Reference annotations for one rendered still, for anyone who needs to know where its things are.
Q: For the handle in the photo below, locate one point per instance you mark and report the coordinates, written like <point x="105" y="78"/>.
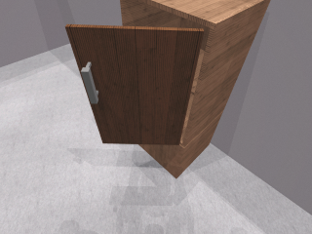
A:
<point x="89" y="83"/>

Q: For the cupboard door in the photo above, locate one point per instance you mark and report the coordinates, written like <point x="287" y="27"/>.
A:
<point x="144" y="77"/>

